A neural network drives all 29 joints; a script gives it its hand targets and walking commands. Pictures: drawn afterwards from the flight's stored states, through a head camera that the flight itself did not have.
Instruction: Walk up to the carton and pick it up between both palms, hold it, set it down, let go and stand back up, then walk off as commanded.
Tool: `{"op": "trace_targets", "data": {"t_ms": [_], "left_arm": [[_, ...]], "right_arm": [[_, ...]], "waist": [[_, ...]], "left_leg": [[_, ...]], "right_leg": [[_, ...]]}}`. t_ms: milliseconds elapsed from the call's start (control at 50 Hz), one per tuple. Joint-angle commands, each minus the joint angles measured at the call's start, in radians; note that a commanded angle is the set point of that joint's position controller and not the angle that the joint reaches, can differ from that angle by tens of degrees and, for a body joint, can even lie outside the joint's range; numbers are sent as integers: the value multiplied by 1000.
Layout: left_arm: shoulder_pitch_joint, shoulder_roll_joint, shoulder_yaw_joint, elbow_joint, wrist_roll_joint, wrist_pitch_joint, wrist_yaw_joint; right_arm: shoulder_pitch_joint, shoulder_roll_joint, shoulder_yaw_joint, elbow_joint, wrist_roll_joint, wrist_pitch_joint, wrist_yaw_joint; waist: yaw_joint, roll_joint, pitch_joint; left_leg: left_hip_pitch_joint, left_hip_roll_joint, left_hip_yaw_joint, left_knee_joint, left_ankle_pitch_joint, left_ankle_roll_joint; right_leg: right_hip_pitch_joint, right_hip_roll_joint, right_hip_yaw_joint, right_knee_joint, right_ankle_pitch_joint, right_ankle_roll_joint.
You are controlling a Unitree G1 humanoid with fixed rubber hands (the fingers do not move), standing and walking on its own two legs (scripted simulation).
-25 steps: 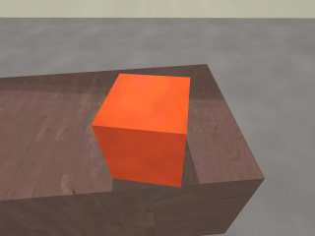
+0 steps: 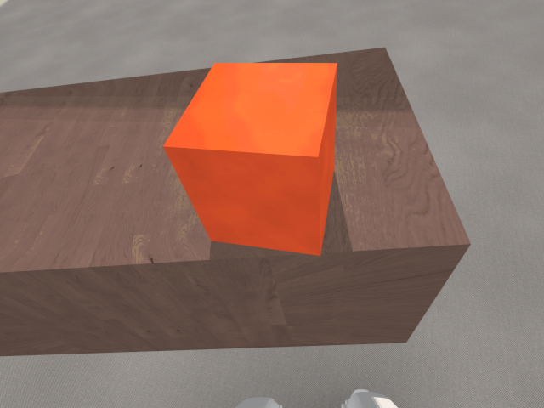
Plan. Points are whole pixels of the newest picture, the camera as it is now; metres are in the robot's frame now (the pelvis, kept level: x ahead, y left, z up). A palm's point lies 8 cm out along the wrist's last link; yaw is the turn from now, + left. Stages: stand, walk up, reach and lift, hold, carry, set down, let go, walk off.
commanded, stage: walk off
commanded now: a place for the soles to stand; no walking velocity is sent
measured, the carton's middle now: (268, 160) +0.55 +0.02 +0.03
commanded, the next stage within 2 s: none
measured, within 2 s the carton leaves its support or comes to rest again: neither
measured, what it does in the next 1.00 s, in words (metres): walks backwards: left foot, then right foot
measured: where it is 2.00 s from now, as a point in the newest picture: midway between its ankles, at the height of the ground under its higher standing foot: outside the picture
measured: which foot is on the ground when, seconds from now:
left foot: up 0.00-0.10, down 0.12-0.74, up 0.76-1.00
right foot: down 0.00-0.14, up 0.16-0.70, down 0.72-1.00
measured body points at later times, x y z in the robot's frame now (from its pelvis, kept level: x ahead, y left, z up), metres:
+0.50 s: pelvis -0.11 +0.03 -0.02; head -0.09 +0.07 +0.42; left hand -0.01 +0.35 -0.16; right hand -0.03 -0.28 -0.11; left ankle -0.05 +0.10 -0.71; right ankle -0.07 -0.14 -0.65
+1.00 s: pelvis -0.19 -0.04 +0.00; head -0.13 -0.11 +0.44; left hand -0.11 +0.28 -0.08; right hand -0.14 -0.31 -0.18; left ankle -0.19 +0.12 -0.66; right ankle -0.06 -0.10 -0.71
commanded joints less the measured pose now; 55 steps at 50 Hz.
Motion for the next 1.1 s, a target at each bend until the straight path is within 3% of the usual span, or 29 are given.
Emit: {"op": "trace_targets", "data": {"t_ms": [0, 40, 80, 100, 120, 140, 160, 180, 220, 240, 340, 400, 500, 580, 600, 640, 660, 680, 700, 720, 740, 760, 800, 820, 920, 1080], "left_arm": [[-77, 354, 59, -137, 115, -12, 33], [-107, 362, 57, -142, 112, -6, 34], [-154, 357, 50, -142, 106, 4, 32], [-146, 334, 41, -126, 101, 15, 30], [-110, 253, 24, -118, 88, 23, 33], [-158, 257, 29, -130, 86, 30, 46], [-165, 280, 32, -136, 88, 35, 57], [-138, 312, 37, -111, 88, 36, 63], [-42, 323, 35, -63, 74, 36, 64], [-18, 325, 40, -55, 73, 34, 63], [13, 339, 54, -44, 85, 29, 60], [23, 339, 52, -44, 89, 31, 60], [41, 352, 49, -49, 98, 35, 55], [47, 341, 46, -70, 101, 26, 40], [51, 338, 46, -75, 100, 23, 37], [68, 328, 46, -79, 103, 17, 29], [90, 322, 49, -74, 106, 10, 26], [142, 314, 54, -60, 112, 0, 24], [149, 345, 60, -55, 120, -11, 26], [87, 416, 68, -93, 119, -20, 29], [-9, 423, 71, -109, 118, -13, 29], [-59, 401, 65, -121, 119, -18, 35], [-113, 367, 64, -129, 121, -24, 37], [-119, 354, 70, -133, 118, -25, 36], [-53, 313, 79, -143, 108, -33, 35], [-83, 333, 93, -156, 104, -10, 36]], "right_arm": [[41, -251, -93, -120, -40, -23, -2], [85, -259, -100, -107, -41, -26, 0], [168, -251, -105, -76, -45, -33, 4], [197, -247, -108, -59, -51, -37, 7], [143, -296, -107, -72, -63, -39, 5], [103, -324, -98, -89, -67, -40, -2], [40, -363, -100, -116, -57, -40, -10], [-47, -366, -99, -129, -52, -42, -18], [-135, -319, -95, -144, -58, -42, -23], [-149, -300, -94, -153, -58, -41, -21], [-88, -297, -108, -162, -52, -47, -16], [-85, -297, -108, -166, -49, -48, -16], [-114, -307, -102, -177, -50, -45, -10], [-132, -320, -96, -187, -58, -39, -6], [-143, -324, -96, -191, -61, -38, -7], [-158, -327, -97, -190, -68, -35, -7], [-167, -324, -95, -187, -67, -32, -6], [-174, -314, -91, -180, -64, -27, -6], [-135, -259, -81, -162, -61, -23, -8], [-98, -236, -74, -159, -50, -15, -7], [-89, -295, -97, -137, -43, -7, -17], [-38, -309, -102, -114, -36, -3, -11], [51, -313, -109, -89, -32, 0, -6], [94, -314, -112, -81, -31, 0, -4], [145, -293, -115, -90, -33, 0, -7], [261, -286, -118, -76, -42, 12, 2]], "waist": [[44, -288, -139], [23, -286, -148], [-24, -249, -168], [-43, -156, -158], [-8, 133, -78], [-9, 111, -3], [-16, 108, 12], [16, 69, 48], [62, 69, 46], [65, 79, 42], [26, 106, -15], [17, 109, -29], [20, 88, -5], [30, 102, -2], [38, 109, -9], [59, 110, -34], [79, 95, -50], [114, 44, -69], [110, -196, -26], [89, -353, -6], [71, -229, 26], [49, -188, 61], [15, -211, 50], [10, -223, 6], [38, -227, -184], [14, -269, -183]], "left_leg": [[-52, 46, -108, -106, -155, 27], [15, 73, -114, -179, -172, 36], [175, 93, -119, -400, -92, 37], [262, 118, -153, -573, -33, 42], [157, 238, -372, -718, 29, 58], [37, 285, -501, -744, 204, 37], [-57, 339, -603, -834, 94, 12], [-80, 339, -576, -853, 62, -17], [-6, 290, -394, -797, 94, -64], [18, 275, -354, -793, 73, -70], [145, 287, -342, -760, 108, -13], [145, 304, -334, -753, 114, 32], [19, 354, -343, -749, -22, 151], [-64, 377, -311, -703, -27, 249], [-78, 386, -304, -688, 5, 256], [-99, 385, -280, -641, 58, 235], [-144, 360, -245, -595, 46, 207], [-215, 308, -185, -477, 2, 156], [-286, 142, -56, -179, -129, 75], [-304, -72, -55, 83, -197, 16], [-168, -78, -181, 164, -175, 40], [-163, -89, -225, 181, -93, 47], [-199, -87, -247, 165, -11, 40], [-192, -82, -245, 152, 7, 33], [-167, -61, -238, 114, -30, 8], [-26, -36, -142, 89, -82, 33]], "right_leg": [[111, -355, 439, -251, 257, -204], [47, -369, 435, -214, 285, -192], [-74, -311, 362, -110, 212, -129], [-190, -228, 280, 4, -1, -60], [-302, -22, 130, 238, -272, 6], [-344, 98, 225, 398, -326, 27], [-314, 141, 322, 473, -328, 32], [-304, 150, 361, 516, -292, 37], [-314, 144, 347, 551, -219, 50], [-299, 139, 336, 562, -207, 59], [-288, 133, 328, 571, -210, 72], [-279, 123, 316, 577, -216, 71], [-214, 98, 273, 609, -252, 63], [-122, 58, 220, 498, -318, 45], [-90, 38, 214, 434, -321, 35], [-8, 3, 197, 256, -319, 13], [74, -6, 198, 135, -271, 4], [186, -25, 237, -50, -195, 1], [153, -95, 494, -273, -251, 0], [-51, -268, 877, -471, -315, -23], [-243, -285, 879, -532, -480, -23], [-270, -244, 827, -544, -625, 35], [-180, -200, 730, -504, -621, 84], [-99, -180, 677, -476, -550, 87], [200, -195, 599, -388, -330, 4], [48, -240, 550, -462, -440, -75]]}}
